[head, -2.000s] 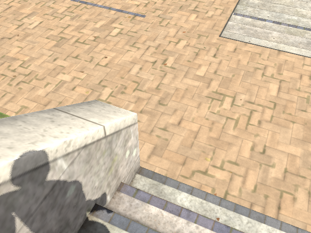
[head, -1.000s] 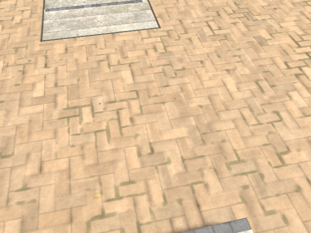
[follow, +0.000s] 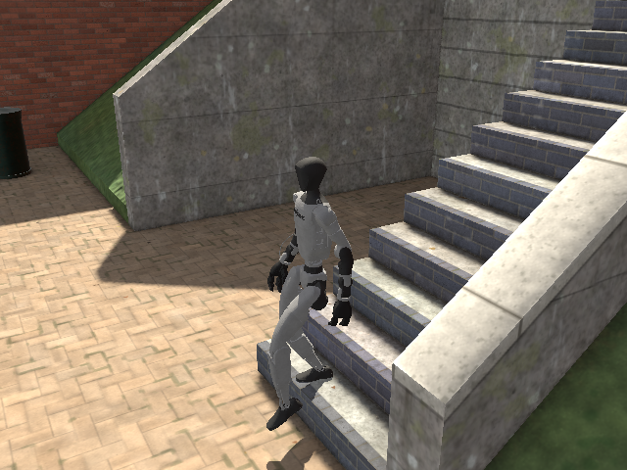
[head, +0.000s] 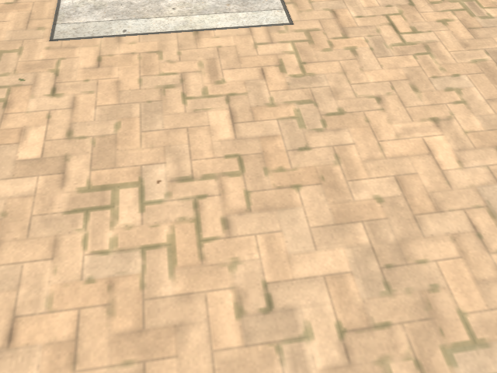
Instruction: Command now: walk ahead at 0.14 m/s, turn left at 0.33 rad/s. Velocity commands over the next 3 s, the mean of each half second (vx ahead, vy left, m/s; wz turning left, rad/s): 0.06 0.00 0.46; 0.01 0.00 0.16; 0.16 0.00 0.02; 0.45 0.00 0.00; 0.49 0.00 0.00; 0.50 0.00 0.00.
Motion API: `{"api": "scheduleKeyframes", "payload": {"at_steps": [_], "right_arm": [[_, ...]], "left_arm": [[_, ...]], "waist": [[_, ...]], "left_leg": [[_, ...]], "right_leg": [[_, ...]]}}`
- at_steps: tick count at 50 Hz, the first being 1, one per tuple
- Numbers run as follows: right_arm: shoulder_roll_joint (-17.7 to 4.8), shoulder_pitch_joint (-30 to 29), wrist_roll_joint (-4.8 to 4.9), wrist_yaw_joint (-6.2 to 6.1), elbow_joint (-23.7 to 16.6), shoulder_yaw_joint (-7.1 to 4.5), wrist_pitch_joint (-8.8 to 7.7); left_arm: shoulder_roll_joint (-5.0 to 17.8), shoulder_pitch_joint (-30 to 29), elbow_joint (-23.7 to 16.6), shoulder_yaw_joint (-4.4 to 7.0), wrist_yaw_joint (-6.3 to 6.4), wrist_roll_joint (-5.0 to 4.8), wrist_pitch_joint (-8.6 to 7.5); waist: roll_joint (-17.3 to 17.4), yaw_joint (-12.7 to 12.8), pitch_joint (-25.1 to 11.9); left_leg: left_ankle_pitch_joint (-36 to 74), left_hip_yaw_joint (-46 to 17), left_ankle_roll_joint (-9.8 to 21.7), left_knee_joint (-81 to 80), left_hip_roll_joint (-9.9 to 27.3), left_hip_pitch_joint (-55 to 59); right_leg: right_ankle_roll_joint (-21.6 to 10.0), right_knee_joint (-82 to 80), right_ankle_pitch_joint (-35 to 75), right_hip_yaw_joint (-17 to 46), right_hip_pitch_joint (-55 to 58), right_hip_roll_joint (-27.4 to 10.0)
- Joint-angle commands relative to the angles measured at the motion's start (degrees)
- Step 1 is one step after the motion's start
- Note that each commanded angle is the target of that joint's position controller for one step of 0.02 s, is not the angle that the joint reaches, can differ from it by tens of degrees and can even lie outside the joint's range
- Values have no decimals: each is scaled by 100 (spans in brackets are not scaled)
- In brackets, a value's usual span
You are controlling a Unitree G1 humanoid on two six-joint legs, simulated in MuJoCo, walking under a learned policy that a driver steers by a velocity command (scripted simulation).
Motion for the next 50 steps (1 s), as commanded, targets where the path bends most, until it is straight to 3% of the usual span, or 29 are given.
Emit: {"api": "scheduleKeyframes", "payload": {"at_steps": [1,3,5,6,7,8,9,10,11,12,14,15,16,18,19,20,22,25,28,29,30,31,32,34,35,37,41,44,50], "right_arm": [[-250,-98,-29,-89,-249,-13,92],[-376,-1011,-40,-75,-637,5,94],[-296,-1427,-41,-68,-748,53,193],[-311,-1959,1423,52,-1014,-54,236],[-278,-1420,1431,96,-832,-56,272],[-281,-191,1208,73,-448,-172,304],[-676,1007,958,-11,-56,-383,387],[-1422,1833,731,-116,196,-553,410],[-1712,2056,598,-206,163,-532,447],[-1309,1786,619,-370,-117,-423,584],[-1272,680,564,-598,-680,-364,761],[-1548,351,387,-643,-701,-387,771],[-1335,-169,353,-587,-937,-317,709],[-1168,-925,442,-591,-1194,-232,644],[-1133,-965,531,-657,-1267,-258,662],[-1045,-912,572,-741,-1296,-252,682],[-1000,-735,671,-864,-1284,-287,754],[-760,-544,662,-826,-1366,-309,773],[-335,-150,585,-761,-1328,-206,767],[8,279,517,-703,-1183,-121,720],[84,787,502,-648,-1184,-133,653],[-189,367,643,-621,-1434,-217,581],[-607,-89,680,-625,-1457,-360,566],[-399,8,549,-580,-1286,-343,636],[-185,138,455,-513,-1166,-299,645],[-56,303,466,-434,-1115,-266,634],[-265,223,542,-480,-963,-342,504],[-128,274,546,-483,-849,-335,431],[-125,289,613,-457,-687,-337,481]], "left_arm": [[-42,603,-64,-173,45,9,-16],[276,654,-213,-101,117,-129,-12],[364,1129,-11,-81,221,-98,89],[854,230,-256,233,443,-886,369],[892,184,-301,265,462,-842,491],[730,165,-216,282,437,-762,564],[464,175,-226,238,376,-697,512],[162,100,-494,221,305,-678,394],[189,60,-970,59,203,-926,315],[540,-664,-1401,67,199,-903,253],[424,-1128,-1684,49,379,-698,379],[153,-720,-1832,11,486,-830,467],[480,-843,-1721,181,568,-820,643],[549,-893,-1676,324,649,-615,796],[534,-1055,-1739,379,639,-454,767],[470,-1474,-1855,392,595,-441,725],[229,-1860,-2063,361,499,-501,732],[471,-2371,-2302,405,358,-578,897],[522,-2039,-2200,455,237,-451,930],[635,-1668,-2128,476,179,-296,889],[1042,-1399,-2070,568,149,-216,869],[963,-1469,-1988,592,111,-182,838],[671,-2004,-2141,505,117,-212,788],[422,-2838,-2302,406,159,-337,786],[476,-2671,-2189,433,149,-354,788],[504,-2165,-1985,421,110,-371,763],[619,-1789,-1925,480,110,-448,666],[544,-1498,-1790,516,93,-468,638],[481,-1397,-1722,545,25,-488,702]], "waist": [[-608,-45,500],[-466,216,780],[-537,480,1041],[-729,583,1234],[-347,249,852],[-419,-291,215],[-83,-795,-440],[1320,-1081,-999],[1762,-1238,-2510],[1240,-1505,-3145],[-448,-1078,-2565],[-365,-459,-2620],[-813,-203,-1748],[-467,159,-542],[-303,158,-582],[-170,37,-723],[340,-65,-1098],[516,-276,-748],[445,-150,-599],[120,-127,-785],[-1244,-420,-996],[-2122,-382,-903],[-1808,-409,-475],[-1427,-785,-488],[-1330,-774,-559],[-1191,-744,-362],[-308,-435,-177],[-210,-355,-516],[-305,-334,-470]], "left_leg": [[837,-158,22,-544,203,442],[102,4,78,-1277,245,51],[237,20,158,-1845,360,15],[99,-155,98,-1973,-218,646],[513,299,78,-2188,-429,1283],[1055,248,269,-2347,-356,2900],[1783,553,338,-2128,-487,4510],[5156,-8,892,-1159,433,6728],[5825,-1227,1953,-144,1536,8428],[4658,-1585,2162,-364,1633,8435],[2141,-1611,1951,-1137,1509,6238],[-135,-2645,2266,-1658,2232,4929],[-1411,-2652,2065,-2233,2024,3216],[-1549,-1322,1714,-2394,729,834],[-1556,-891,1494,-2264,219,730],[-1501,-710,1371,-2166,-80,710],[-2196,-986,1382,-2115,30,1366],[-3765,-1655,1207,-2249,258,1411],[-4782,-1737,749,-1947,-110,1133],[-5277,-1489,378,-1447,-449,808],[-5616,-872,8,-250,-1166,184],[-5609,-646,-135,-189,-973,84],[-5331,-664,-242,-11,-671,424],[-4255,-311,-299,-727,-547,1901],[-3770,-143,-305,-837,-661,2512],[-3748,-161,-232,-1036,-615,2758],[-3898,-397,-64,-1476,-534,2102],[-3390,-381,-88,-1438,-542,2289],[-2653,-339,-17,-1229,-558,2495]], "right_leg": [[-838,-404,1822,1457,-883,-1874],[-670,-138,1581,1602,-373,-2058],[-554,134,1348,1746,14,-2205],[-463,734,2102,1233,-957,-1578],[-301,1497,2110,777,-916,-1495],[-220,2643,1644,632,-1412,-1466],[22,3990,1337,247,-2024,-1140],[627,6625,-2170,-151,-3828,-330],[881,8518,-2754,652,-5229,-470],[903,8677,-2563,960,-5817,-726],[795,8106,-1383,1018,-5440,-877],[763,7651,-452,1453,-5100,-958],[661,6281,234,1460,-4447,-1047],[778,4238,1451,1210,-2840,-655],[792,2796,2171,1055,-2337,-552],[870,1869,2736,978,-1778,-407],[1003,984,3057,1148,-1537,-338],[777,110,2434,1250,-1268,-421],[407,-1252,2106,1004,-40,-482],[272,-1491,2593,1361,732,-1051],[-238,-1583,3184,2139,1425,-1760],[-1030,-2500,1808,3508,745,-2284],[-1145,-2705,1215,3563,159,-2206],[-627,-2602,861,2512,-840,-1516],[-335,-2515,483,2071,-1135,-1233],[-18,-2414,217,1790,-1191,-984],[52,-1751,1781,1341,-314,-775],[-3,-1427,2639,1181,94,-733],[3,-1281,3121,1072,143,-682]]}}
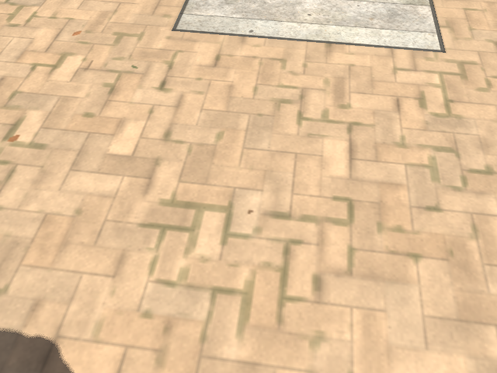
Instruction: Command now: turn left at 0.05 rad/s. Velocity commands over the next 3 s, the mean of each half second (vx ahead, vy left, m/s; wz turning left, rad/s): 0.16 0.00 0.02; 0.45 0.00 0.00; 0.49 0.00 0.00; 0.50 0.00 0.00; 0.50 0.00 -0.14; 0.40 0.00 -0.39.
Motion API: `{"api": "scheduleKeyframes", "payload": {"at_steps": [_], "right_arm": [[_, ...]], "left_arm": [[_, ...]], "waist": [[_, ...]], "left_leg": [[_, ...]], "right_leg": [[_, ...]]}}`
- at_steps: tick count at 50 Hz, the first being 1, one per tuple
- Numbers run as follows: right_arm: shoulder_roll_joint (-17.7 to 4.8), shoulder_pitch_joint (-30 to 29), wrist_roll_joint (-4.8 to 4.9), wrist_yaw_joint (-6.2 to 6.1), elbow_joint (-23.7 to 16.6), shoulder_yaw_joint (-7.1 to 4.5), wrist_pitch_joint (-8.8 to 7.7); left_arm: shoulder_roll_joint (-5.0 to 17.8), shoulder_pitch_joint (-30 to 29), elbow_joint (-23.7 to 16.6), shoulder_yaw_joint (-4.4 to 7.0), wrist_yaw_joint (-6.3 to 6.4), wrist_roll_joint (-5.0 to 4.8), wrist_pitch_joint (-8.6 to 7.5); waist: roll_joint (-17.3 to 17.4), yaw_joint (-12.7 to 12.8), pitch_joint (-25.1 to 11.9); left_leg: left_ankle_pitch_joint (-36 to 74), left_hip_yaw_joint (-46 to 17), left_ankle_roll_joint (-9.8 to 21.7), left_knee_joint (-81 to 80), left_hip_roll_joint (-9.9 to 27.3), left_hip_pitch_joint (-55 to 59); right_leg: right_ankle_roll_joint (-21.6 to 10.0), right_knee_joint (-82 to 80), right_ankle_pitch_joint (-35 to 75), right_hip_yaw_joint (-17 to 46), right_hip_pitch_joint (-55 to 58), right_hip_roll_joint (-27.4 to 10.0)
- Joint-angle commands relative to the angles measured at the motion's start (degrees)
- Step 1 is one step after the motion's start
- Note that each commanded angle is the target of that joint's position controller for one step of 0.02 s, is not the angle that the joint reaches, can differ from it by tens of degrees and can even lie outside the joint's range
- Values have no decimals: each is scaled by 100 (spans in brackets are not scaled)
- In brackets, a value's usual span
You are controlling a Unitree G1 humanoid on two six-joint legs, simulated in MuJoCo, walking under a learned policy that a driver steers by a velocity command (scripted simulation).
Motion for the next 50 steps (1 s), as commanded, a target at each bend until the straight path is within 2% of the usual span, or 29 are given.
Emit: {"api": "scheduleKeyframes", "payload": {"at_steps": [1,8,9,11,13,14,15,16,17,19,21,22,23,24,25,26,27,28,29,33,37,42,44,45,46,47,48,49,50], "right_arm": [[-507,2,22,-1,-237,-105,-66],[-555,-52,19,-28,-10,-114,-40],[-530,-3,22,-41,54,-114,-28],[-603,42,110,-71,109,-156,-20],[-549,-88,210,-70,4,-128,-144],[-468,-329,243,-67,-142,-95,-255],[-462,-661,258,-61,-305,-82,-367],[-498,-945,239,-52,-425,-85,-450],[-478,-978,213,-31,-465,-87,-504],[-476,-740,163,38,-378,-97,-562],[-444,346,136,85,134,-170,-531],[-682,1077,95,85,408,-303,-490],[-1479,1841,69,84,480,-509,-523],[-1420,1936,-23,154,436,-410,-587],[-1113,1371,-11,139,306,-273,-641],[-917,983,26,125,167,-197,-652],[-880,691,27,131,93,-148,-646],[-763,551,11,126,85,-85,-628],[-684,605,-19,112,142,-50,-598],[-791,1118,78,-26,444,-28,-569],[-924,1208,65,-108,542,-14,-542],[-936,1520,126,-64,797,-48,-518],[-1069,1376,113,-54,806,-100,-491],[-1166,1285,106,-63,787,-131,-471],[-1189,1079,70,-55,733,-131,-445],[-1105,880,-10,-33,564,-84,-464],[-330,1732,19,73,550,147,-571],[-783,1544,151,148,674,32,-739],[-1117,845,287,136,385,-78,-795]], "left_arm": [[494,19,-313,130,12,-10,-54],[552,58,-161,151,51,-32,-51],[549,135,-99,160,63,-32,-40],[739,262,-34,236,102,-130,-9],[862,570,15,250,143,-235,-89],[1046,810,97,281,155,-249,-184],[1191,958,138,312,157,-234,-277],[1220,1006,149,315,166,-183,-365],[1251,938,143,322,169,-142,-423],[1239,558,74,329,143,-184,-406],[1213,70,19,328,110,-247,-286],[1005,-190,-48,249,115,-188,-295],[609,-378,-309,135,125,-185,-360],[648,-417,-383,143,149,-188,-461],[818,-309,-353,195,125,-306,-550],[812,-215,-270,179,119,-311,-574],[782,-158,-175,182,139,-235,-573],[827,-127,-116,213,138,-156,-536],[783,-30,-60,215,111,-141,-490],[525,-691,-274,125,54,-57,-398],[441,-1647,-579,35,-25,-127,-453],[551,-2336,-824,-16,-206,-191,-544],[712,-2103,-823,41,-262,-162,-582],[883,-1652,-716,120,-262,-142,-590],[1110,-654,-425,239,-247,-149,-582],[1448,624,-119,346,-194,-89,-559],[1853,1211,72,397,-222,-18,-562],[1330,1289,141,264,-201,-55,-522],[1144,551,74,190,-176,-93,-526]], "waist": [[122,19,-406],[1,26,-233],[5,27,-306],[-121,43,-151],[-500,149,380],[-876,193,646],[-1088,265,889],[-1037,344,1006],[-1009,317,924],[-856,118,563],[-710,-431,57],[-322,-773,-130],[1539,-965,-375],[1896,-898,-535],[1211,-561,40],[814,-367,177],[440,-204,226],[412,-95,145],[525,-31,93],[442,-148,137],[523,-339,372],[563,-436,637],[681,-177,374],[817,91,23],[811,622,-547],[455,1110,-1405],[-1210,686,-2589],[-1133,852,-2643],[-940,709,-1426]], "left_leg": [[1791,-173,263,-354,246,154],[1918,-123,226,-328,243,273],[1508,-35,234,-307,170,308],[-168,268,356,-10,-110,12],[-1262,407,485,496,-194,-872],[-1100,576,508,1032,-203,-1479],[-977,614,536,1401,-83,-1975],[-1227,452,587,1666,52,-2322],[-1447,343,629,1799,189,-2532],[-1183,470,689,1039,301,-1906],[510,1028,619,28,-210,802],[539,721,674,-85,-135,1695],[-151,-2042,1395,-1347,1336,2317],[-469,-4153,2069,-2178,2193,2518],[-702,-3640,1988,-2073,2227,2346],[-422,-2839,1746,-1994,1974,2115],[159,-2217,1526,-2021,1776,1818],[936,-1686,1314,-2085,1593,1560],[1486,-1229,1181,-2135,1398,1418],[2895,-365,1115,-2305,1169,1455],[2663,-6,1013,-2502,1010,1184],[2904,-18,1121,-2253,1392,1830],[4331,63,1046,-1733,1455,2108],[5418,106,985,-1216,1414,2151],[6017,278,863,-175,1208,1836],[4666,379,711,1476,953,488],[125,292,376,3860,-153,-1792],[-1223,-506,496,4530,-163,-2404],[-825,-241,531,4584,174,-2901]], "right_leg": [[-172,-284,1996,234,396,-290],[-126,-321,2139,211,435,-279],[-135,-331,1696,152,465,-220],[-341,-347,-72,182,314,-129],[-826,-907,-1786,1136,210,-626],[-1208,-1394,-2179,2116,349,-1224],[-1561,-1764,-2112,2998,415,-1786],[-1706,-1859,-1663,3411,469,-2034],[-1676,-1774,-1211,3399,639,-2107],[-1274,-1487,-444,2533,522,-1817],[-738,-1010,110,1192,-912,-1089],[-442,-9,700,598,-1509,-656],[62,2591,461,-294,-2538,193],[-35,3712,-1219,496,-3388,386],[-243,4197,-943,758,-3983,13],[-388,4145,-311,668,-4033,-242],[-422,3775,255,598,-3871,-455],[-422,3418,678,572,-3475,-612],[-372,3178,968,466,-3181,-639],[-123,2124,1722,123,-3165,-521],[-54,481,2558,-85,-2561,-267],[-316,-258,2179,-147,-2426,-156],[-536,-414,1678,-272,-1829,37],[-652,-418,1519,-414,-1092,244],[-858,-505,1682,-438,260,345],[-1219,-245,1957,527,2367,-497],[-2245,-805,590,3497,4581,-2103],[-2166,-1587,-105,4453,4469,-2161],[-1851,-1774,9,3480,3513,-1944]]}}
Over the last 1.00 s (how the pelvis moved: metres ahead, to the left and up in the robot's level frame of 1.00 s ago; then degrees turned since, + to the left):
0.30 0.07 -0.15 20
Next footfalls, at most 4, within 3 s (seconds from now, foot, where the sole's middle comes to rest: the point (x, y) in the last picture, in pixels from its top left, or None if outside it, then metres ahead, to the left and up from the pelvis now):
0.44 left None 0.11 0.13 -0.77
0.94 right None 0.48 -0.08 -0.77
1.48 left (202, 284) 0.77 0.16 -0.77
2.02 right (278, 205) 1.06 -0.08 -0.77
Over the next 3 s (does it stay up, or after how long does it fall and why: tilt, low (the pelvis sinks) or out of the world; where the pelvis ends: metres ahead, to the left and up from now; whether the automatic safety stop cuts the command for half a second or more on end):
stays up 1.37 -0.01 0.00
